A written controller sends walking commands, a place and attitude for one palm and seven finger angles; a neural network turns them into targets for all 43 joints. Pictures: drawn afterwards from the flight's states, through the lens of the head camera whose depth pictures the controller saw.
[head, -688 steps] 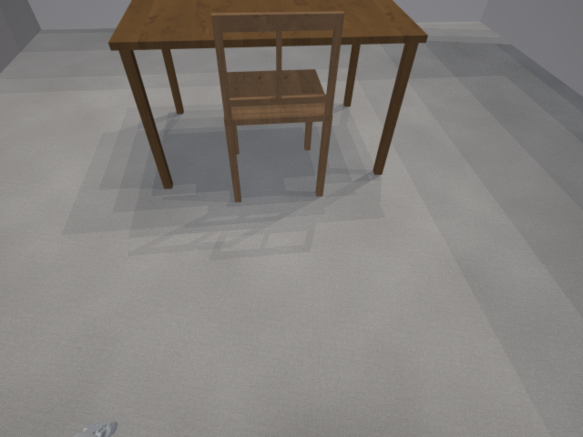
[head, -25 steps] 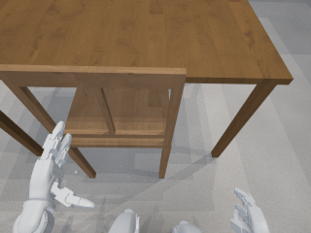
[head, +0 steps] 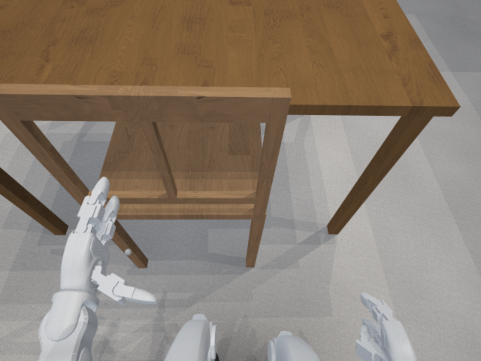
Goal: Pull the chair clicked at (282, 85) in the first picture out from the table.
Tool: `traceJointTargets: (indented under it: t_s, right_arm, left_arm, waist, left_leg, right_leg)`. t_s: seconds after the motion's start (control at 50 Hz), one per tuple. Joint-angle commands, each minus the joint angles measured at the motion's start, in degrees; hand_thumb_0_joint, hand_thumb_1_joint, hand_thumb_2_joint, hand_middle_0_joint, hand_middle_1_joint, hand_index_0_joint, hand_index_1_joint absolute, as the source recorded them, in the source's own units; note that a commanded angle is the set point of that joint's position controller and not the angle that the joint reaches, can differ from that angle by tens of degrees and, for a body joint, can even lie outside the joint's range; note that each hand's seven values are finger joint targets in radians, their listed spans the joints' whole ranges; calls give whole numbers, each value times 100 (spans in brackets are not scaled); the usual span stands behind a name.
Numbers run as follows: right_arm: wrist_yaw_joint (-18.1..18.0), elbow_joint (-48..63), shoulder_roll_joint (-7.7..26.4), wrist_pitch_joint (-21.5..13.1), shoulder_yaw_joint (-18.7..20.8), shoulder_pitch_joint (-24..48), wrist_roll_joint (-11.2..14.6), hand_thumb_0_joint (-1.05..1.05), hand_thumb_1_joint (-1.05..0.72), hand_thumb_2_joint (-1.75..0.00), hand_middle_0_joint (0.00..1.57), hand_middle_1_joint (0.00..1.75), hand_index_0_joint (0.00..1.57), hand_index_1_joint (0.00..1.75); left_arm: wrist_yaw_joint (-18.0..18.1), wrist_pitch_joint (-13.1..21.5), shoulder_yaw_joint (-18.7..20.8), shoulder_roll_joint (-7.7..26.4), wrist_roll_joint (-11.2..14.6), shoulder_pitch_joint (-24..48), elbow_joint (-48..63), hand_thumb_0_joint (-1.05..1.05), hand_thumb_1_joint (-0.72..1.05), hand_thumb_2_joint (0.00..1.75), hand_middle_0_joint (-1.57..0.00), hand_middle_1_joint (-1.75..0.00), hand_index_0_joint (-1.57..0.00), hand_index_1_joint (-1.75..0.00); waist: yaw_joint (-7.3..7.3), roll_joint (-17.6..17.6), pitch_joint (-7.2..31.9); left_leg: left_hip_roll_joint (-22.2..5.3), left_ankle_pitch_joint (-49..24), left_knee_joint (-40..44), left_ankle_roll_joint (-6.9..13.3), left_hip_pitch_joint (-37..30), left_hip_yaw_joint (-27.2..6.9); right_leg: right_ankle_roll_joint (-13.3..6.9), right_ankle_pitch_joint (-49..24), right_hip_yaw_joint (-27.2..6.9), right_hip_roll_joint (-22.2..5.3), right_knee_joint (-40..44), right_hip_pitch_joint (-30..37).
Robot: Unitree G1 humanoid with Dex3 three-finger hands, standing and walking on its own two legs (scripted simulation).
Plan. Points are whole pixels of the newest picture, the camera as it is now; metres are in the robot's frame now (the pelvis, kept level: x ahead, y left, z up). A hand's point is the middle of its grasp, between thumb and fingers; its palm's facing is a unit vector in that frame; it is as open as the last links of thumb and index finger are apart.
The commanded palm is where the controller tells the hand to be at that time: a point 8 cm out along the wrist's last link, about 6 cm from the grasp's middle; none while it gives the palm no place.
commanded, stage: aim the fingers beside a spindle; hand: left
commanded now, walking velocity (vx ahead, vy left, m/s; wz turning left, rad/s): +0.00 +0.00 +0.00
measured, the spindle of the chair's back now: (162, 162) +0.46 +0.17 +0.00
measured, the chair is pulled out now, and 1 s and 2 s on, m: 0.00 0.00 0.00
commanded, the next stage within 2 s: none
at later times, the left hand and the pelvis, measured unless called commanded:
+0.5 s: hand (154, 242) +0.30 +0.15 +0.01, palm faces +0.02 -1.00 -0.02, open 17.0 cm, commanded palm +0.28 +0.20 +0.01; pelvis +0.00 +0.02 -0.01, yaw -1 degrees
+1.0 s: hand (165, 244) +0.30 +0.14 +0.00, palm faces +0.02 -1.00 -0.02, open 17.0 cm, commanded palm +0.28 +0.20 +0.01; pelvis +0.00 +0.00 -0.01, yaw +0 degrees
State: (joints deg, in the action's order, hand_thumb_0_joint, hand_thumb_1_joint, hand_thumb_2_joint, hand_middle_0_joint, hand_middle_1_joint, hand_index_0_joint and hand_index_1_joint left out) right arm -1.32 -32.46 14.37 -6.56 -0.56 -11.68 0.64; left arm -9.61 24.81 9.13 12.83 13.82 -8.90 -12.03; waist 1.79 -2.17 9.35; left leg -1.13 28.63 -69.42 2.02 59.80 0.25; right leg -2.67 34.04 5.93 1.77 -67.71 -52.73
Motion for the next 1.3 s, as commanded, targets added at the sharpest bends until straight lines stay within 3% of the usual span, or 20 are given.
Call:
traceJointTargets:
  t_s: [0.0,0.12,0.14,0.24,0.34,0.4,0.46,0.54,0.66,0.76,0.82,0.88,0.94,0.98,1.02,1.1,1.16,1.22,1.26,1.28]
  right_arm:
    - [-64,850,798,-250,335,71,18,0,-90,-90,20,30,20,30]
    - [4,759,801,-138,330,64,-59,0,-90,-90,20,30,20,30]
    - [30,796,781,-104,328,81,-63,0,-90,-90,20,30,20,30]
    - [95,895,793,55,333,78,-37,0,-90,-90,20,30,20,30]
    - [85,884,783,100,352,48,-59,0,-90,-90,20,30,20,30]
    - [100,815,768,139,333,48,-91,0,-90,-90,20,30,20,30]
    - [132,769,773,217,335,37,-111,0,-90,-90,20,30,20,30]
    - [189,854,774,347,344,35,-107,0,-90,-90,20,30,20,30]
    - [194,929,713,479,337,44,-98,0,-90,-90,20,30,20,30]
    - [181,841,690,478,317,47,-84,0,-90,-90,20,30,20,30]
    - [154,794,716,468,319,23,-50,0,-90,-90,20,30,20,30]
    - [125,783,742,449,341,21,-36,0,-90,-90,20,30,20,30]
    - [105,841,722,438,354,63,-47,0,-90,-90,20,30,20,30]
    - [110,838,691,424,337,84,-73,0,-90,-90,20,30,20,30]
    - [90,793,693,427,329,81,-100,0,-90,-90,20,30,20,30]
    - [114,710,681,417,315,99,-94,0,-90,-90,20,30,20,30]
    - [107,692,751,445,321,45,-31,0,-90,-90,20,30,20,30]
    - [92,803,775,419,343,37,35,0,-90,-90,20,30,20,30]
    - [78,845,771,404,359,19,42,0,-90,-90,20,30,20,30]
    - [66,858,769,388,370,17,31,0,-90,-90,20,30,20,30]
  left_arm:
    - [72,432,46,554,10,743,1417,0,-50,30,-6,-8,-6,-8]
    - [536,595,147,653,-258,869,1139,0,-50,30,-6,-8,-6,-8]
    - [549,575,4,459,-275,822,1060,0,-50,30,-6,-8,-6,-8]
    - [524,434,-233,264,-338,819,970,0,-50,30,-6,-8,-6,-8]
    - [696,580,-555,107,-413,1259,1412,0,-50,30,-6,-8,-6,-8]
    - [871,675,-615,85,-550,1504,1293,0,-50,30,-6,-8,-6,-8]
    - [1016,662,-676,9,-719,1661,918,0,-50,30,-6,-8,-6,-8]
    - [1075,540,-653,-43,-776,1450,698,0,-50,30,-6,-8,-6,-8]
    - [1155,584,-247,314,-651,1464,1128,0,-50,30,-6,-8,-6,-8]
    - [1065,646,-559,60,-613,1428,1050,0,-50,30,-6,-8,-6,-8]
    - [869,542,-812,-189,-571,1347,553,0,-50,30,-6,-8,-6,-8]
    - [726,530,-753,-125,-538,1398,414,0,-50,30,-6,-8,-6,-8]
    - [777,664,-416,211,-506,1421,801,0,-50,30,-6,-8,-6,-8]
    - [902,801,-214,431,-516,1660,1138,0,-50,30,-6,-8,-6,-8]
    - [1062,909,110,771,-551,1787,1261,0,-50,30,-6,-8,-6,-8]
    - [1026,877,-36,516,-529,1707,851,0,-50,30,-6,-8,-6,-8]
    - [689,571,-296,227,-427,1456,150,0,-50,30,-6,-8,-6,-8]
    - [364,373,-639,-93,-291,1315,81,0,-50,30,-6,-8,-6,-8]
    - [332,382,-569,2,-223,1292,350,0,-50,30,-6,-8,-6,-8]
    - [389,471,-336,250,-214,1364,637,0,-50,30,-6,-8,-6,-8]
  waist:
    - [40,-135,1695]
    - [15,20,1631]
    - [13,27,1713]
    - [-13,-118,1790]
    - [106,-105,1940]
    - [129,-212,1800]
    - [160,-57,1750]
    - [27,-133,2061]
    - [-109,-101,2404]
    - [69,-39,2080]
    - [248,285,1631]
    - [192,298,1656]
    - [24,97,2041]
    - [-35,-171,2174]
    - [-37,-177,2227]
    - [61,-92,2062]
    - [188,311,1767]
    - [189,350,1756]
    - [139,346,1901]
    - [55,258,2062]
  left_leg:
    - [-10,-1371,881,-3,-1647,-326]
    - [-34,-1337,840,-31,-1564,-419]
    - [-20,-1351,819,-31,-1571,-404]
    - [-26,-1410,830,-60,-1624,-402]
    - [-99,-1548,784,-83,-1951,-573]
    - [-103,-1395,762,-111,-1896,-649]
    - [-109,-1254,729,-132,-1782,-707]
    - [-91,-1485,692,-152,-1873,-655]
    - [-44,-1837,648,-127,-1900,-481]
    - [-53,-1721,618,-81,-1753,-455]
    - [-28,-1338,556,-23,-1348,-401]
    - [14,-1225,497,-16,-1173,-355]
    - [32,-1468,475,-16,-1324,-300]
    - [35,-1568,486,-35,-1475,-299]
    - [20,-1593,454,-27,-1445,-302]
    - [25,-1452,435,-26,-1302,-255]
    - [33,-1255,395,-3,-936,-215]
    - [52,-1227,390,19,-892,-219]
    - [50,-1335,409,23,-987,-221]
    - [48,-1440,410,16,-1064,-221]
  right_leg:
    - [142,-1557,-447,-88,1032,483]
    - [101,-1369,-346,-48,839,157]
    - [111,-1414,-345,-61,802,148]
    - [87,-1471,-328,-61,755,128]
    - [94,-1378,-267,-49,678,-192]
    - [80,-1204,-238,-53,587,-436]
    - [81,-1094,-210,-56,484,-614]
    - [58,-1270,-226,-55,440,-492]
    - [54,-1742,-326,-40,505,30]
    - [86,-1751,-351,-29,591,-6]
    - [113,-1590,-385,-32,719,-65]
    - [110,-1587,-442,-57,701,-4]
    - [94,-1813,-505,-71,636,211]
    - [80,-1820,-510,-72,599,221]
    - [86,-1803,-532,-40,576,236]
    - [116,-1804,-576,-47,660,268]
    - [167,-1836,-649,-64,782,349]
    - [173,-1849,-688,-97,840,389]
    - [185,-2018,-681,-117,834,496]
    - [169,-2098,-682,-114,786,583]
